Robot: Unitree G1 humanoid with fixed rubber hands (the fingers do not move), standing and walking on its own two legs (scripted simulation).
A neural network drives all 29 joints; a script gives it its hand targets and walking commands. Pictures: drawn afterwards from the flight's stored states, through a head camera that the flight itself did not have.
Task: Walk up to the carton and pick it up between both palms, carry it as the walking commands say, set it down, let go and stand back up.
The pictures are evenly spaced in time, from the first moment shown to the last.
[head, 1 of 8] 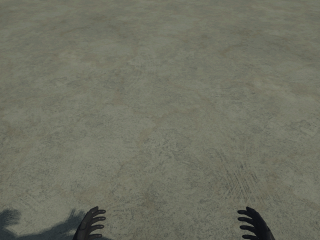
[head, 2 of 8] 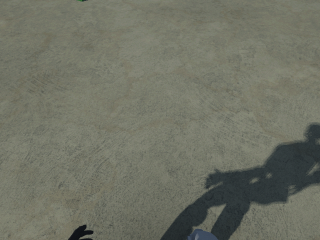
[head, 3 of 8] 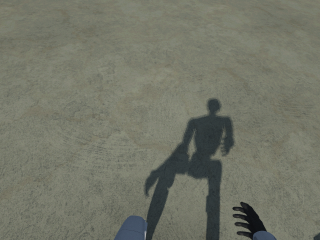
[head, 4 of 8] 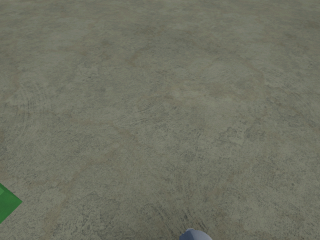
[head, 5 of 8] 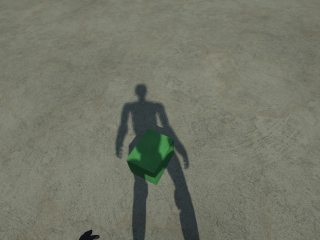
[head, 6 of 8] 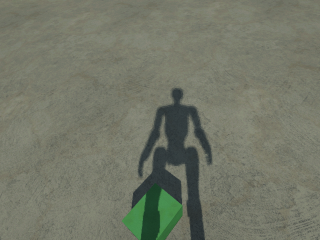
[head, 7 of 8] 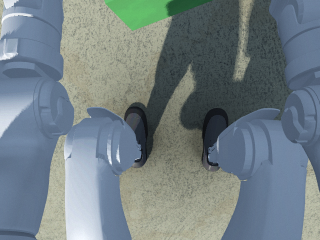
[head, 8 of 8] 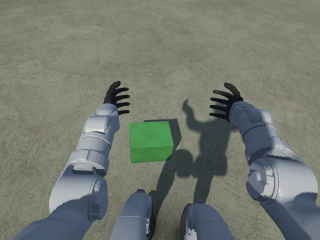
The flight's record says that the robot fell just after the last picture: yes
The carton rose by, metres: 0.04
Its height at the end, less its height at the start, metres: -0.01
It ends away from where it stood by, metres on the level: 0.71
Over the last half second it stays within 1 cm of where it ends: yes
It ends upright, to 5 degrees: no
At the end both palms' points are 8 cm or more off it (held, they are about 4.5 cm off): yes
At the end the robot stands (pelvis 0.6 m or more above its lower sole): yes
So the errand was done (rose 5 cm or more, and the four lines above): no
